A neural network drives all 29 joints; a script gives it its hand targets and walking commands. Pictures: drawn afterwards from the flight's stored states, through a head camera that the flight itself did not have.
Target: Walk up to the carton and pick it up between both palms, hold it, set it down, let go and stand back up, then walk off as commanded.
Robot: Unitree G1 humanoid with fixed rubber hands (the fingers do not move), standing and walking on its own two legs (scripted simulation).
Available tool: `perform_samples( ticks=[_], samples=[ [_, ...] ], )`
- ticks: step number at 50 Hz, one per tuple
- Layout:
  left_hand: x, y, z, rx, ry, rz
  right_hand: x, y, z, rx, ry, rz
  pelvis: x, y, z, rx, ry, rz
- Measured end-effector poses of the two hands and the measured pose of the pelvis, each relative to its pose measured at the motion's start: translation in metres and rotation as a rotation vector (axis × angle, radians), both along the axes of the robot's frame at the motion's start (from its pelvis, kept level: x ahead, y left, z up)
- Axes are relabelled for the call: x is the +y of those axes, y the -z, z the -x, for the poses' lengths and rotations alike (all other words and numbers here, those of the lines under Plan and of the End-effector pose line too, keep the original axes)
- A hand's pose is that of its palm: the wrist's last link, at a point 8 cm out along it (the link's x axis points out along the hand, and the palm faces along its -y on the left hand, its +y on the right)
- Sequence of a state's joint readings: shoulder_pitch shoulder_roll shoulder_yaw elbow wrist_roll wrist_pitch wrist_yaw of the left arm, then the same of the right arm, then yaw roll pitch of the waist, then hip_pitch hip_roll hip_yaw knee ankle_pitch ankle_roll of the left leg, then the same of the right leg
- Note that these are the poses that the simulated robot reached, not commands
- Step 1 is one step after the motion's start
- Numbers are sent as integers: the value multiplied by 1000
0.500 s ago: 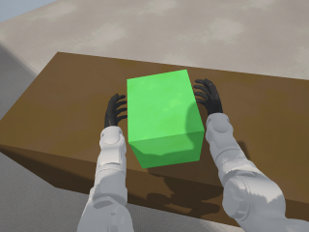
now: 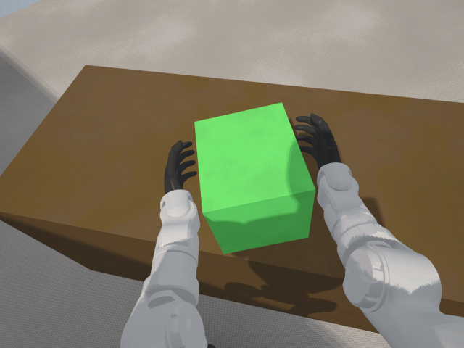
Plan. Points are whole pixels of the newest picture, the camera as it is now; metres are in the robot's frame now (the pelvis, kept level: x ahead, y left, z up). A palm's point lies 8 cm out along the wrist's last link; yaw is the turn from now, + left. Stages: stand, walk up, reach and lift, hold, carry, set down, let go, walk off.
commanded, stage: set down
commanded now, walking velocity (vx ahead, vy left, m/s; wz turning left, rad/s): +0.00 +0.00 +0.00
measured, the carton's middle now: (252, 180) +0.43 +0.05 -0.03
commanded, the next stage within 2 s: none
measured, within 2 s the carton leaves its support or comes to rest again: rests again in 1.00 s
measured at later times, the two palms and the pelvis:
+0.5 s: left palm (184, 186) +0.37 +0.17 +0.02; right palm (327, 161) +0.45 -0.09 +0.03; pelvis -0.01 -0.01 -0.01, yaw +1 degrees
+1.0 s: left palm (185, 184) +0.37 +0.17 +0.02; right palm (328, 161) +0.45 -0.09 +0.02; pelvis -0.01 +0.00 -0.01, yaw +0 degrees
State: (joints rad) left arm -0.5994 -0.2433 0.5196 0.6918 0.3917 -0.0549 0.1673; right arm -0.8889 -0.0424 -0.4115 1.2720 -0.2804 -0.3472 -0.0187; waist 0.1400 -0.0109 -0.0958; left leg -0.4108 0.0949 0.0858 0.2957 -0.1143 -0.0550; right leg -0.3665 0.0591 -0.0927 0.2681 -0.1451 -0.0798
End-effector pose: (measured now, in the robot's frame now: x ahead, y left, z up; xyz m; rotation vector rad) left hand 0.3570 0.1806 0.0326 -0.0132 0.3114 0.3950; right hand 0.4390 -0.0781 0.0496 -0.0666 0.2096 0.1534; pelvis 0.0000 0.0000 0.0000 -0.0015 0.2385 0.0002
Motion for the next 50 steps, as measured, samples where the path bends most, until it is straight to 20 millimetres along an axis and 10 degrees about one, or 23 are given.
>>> perform_samples(
  ticks=[50],
  samples=[
    [-9, 16, -15, -28, -18, -7, -10, 25, -13, 9, -8, 8, -5, 7, 6, 110, -2, -6]
  ],
)
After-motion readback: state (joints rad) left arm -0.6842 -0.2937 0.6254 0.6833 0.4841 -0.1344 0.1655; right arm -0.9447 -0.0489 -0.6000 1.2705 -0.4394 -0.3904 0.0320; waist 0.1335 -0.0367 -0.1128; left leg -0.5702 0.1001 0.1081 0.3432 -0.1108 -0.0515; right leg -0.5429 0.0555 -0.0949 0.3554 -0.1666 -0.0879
